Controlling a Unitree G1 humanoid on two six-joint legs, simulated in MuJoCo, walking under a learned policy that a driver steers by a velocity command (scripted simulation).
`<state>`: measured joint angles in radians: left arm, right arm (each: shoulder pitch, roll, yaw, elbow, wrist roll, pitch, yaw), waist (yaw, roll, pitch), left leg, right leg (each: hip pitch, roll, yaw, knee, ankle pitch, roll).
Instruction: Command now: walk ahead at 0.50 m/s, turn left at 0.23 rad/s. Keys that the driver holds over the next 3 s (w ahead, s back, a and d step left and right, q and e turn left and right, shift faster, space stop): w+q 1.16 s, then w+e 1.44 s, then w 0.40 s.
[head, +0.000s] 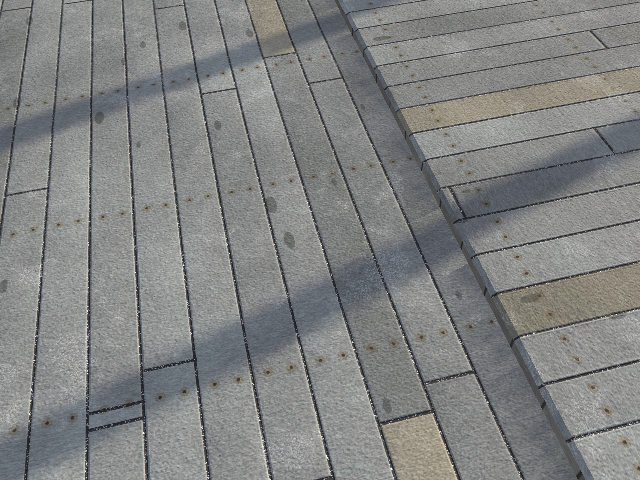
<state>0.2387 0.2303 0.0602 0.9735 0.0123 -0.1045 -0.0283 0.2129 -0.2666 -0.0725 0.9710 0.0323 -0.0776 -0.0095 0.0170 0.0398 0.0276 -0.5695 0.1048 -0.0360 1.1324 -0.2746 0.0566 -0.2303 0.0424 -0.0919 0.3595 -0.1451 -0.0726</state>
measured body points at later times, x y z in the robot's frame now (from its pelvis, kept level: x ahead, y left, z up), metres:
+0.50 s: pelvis +0.29 +0.08 -0.01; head +0.32 +0.09 +0.43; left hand +0.30 +0.36 -0.14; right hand +0.47 -0.16 -0.13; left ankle +0.33 +0.15 -0.74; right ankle +0.20 -0.09 -0.64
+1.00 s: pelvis +0.58 +0.11 -0.01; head +0.60 +0.12 +0.44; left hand +0.55 +0.42 -0.11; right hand +0.80 -0.08 -0.12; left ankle +0.45 +0.19 -0.65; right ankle +0.67 +0.04 -0.74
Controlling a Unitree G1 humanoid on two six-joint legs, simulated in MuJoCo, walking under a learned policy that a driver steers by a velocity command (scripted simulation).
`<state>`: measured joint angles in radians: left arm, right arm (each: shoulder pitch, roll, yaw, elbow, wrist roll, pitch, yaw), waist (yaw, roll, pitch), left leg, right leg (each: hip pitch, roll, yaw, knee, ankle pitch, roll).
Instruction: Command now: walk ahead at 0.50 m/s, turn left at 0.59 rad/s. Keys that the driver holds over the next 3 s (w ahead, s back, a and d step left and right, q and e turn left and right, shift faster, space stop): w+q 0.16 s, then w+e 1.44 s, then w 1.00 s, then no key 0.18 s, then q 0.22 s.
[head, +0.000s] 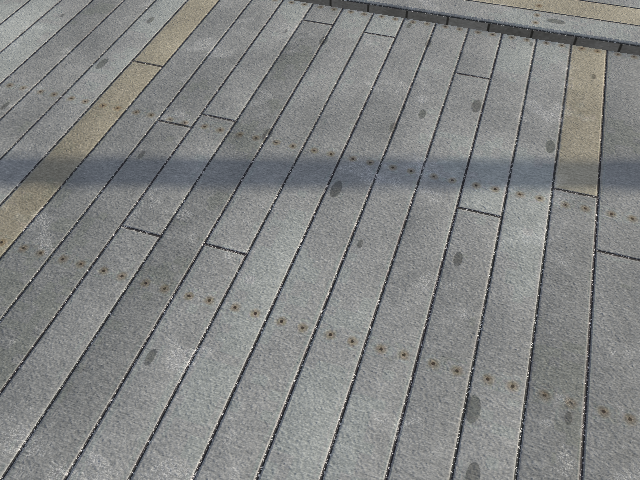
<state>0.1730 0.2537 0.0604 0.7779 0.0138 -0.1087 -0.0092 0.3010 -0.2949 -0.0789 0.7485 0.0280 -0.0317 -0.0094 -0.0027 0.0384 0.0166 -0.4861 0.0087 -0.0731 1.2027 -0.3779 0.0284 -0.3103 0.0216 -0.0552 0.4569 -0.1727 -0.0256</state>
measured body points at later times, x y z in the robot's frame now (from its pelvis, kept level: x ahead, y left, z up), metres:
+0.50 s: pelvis +0.26 +0.08 +0.00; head +0.29 +0.09 +0.45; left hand +0.28 +0.36 -0.14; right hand +0.43 -0.17 -0.09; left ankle +0.29 +0.18 -0.74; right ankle +0.19 -0.10 -0.64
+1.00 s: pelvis +0.53 +0.01 -0.01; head +0.57 -0.01 +0.44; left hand +0.72 +0.26 -0.11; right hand +0.58 -0.29 -0.13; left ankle +0.43 +0.20 -0.63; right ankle +0.58 -0.07 -0.74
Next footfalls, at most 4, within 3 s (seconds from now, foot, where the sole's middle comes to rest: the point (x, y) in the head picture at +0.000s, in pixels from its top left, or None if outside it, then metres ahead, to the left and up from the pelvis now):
0.36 left None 0.33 0.19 -0.77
0.88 right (375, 414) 0.62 -0.07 -0.77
1.38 left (324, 289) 0.95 0.04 -0.77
1.88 right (472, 264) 1.02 -0.35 -0.77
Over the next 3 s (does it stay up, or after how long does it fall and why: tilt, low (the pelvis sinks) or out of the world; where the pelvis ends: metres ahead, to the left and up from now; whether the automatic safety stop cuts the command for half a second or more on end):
stays up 1.40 -0.51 -0.01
